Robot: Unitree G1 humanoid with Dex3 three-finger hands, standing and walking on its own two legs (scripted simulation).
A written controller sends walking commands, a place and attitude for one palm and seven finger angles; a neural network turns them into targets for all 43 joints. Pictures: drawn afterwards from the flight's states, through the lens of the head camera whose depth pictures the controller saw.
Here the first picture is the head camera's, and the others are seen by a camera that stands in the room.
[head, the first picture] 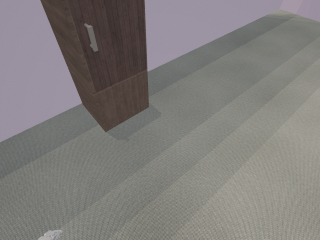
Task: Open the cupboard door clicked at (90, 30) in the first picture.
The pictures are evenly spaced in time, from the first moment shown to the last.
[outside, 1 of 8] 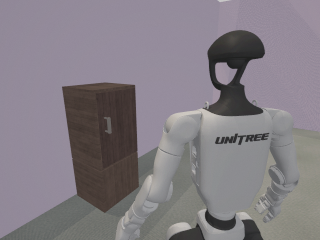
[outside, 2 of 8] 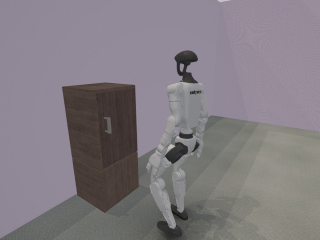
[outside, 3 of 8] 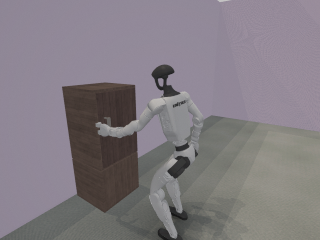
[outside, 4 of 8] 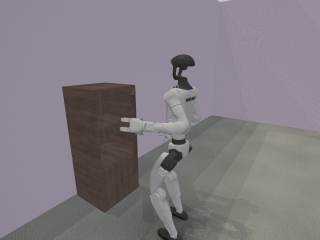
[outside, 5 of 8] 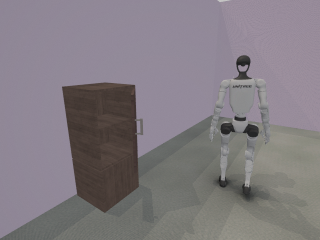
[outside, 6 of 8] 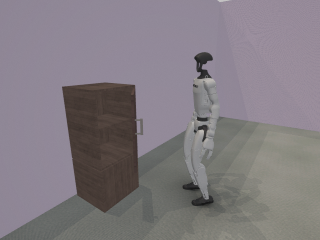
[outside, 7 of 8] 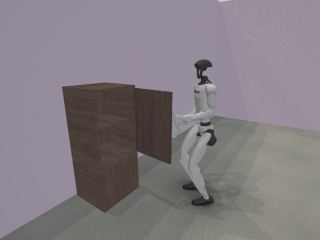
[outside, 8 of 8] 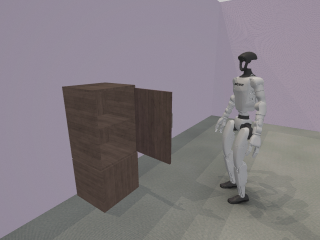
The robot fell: no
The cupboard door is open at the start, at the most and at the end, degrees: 0 86 85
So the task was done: yes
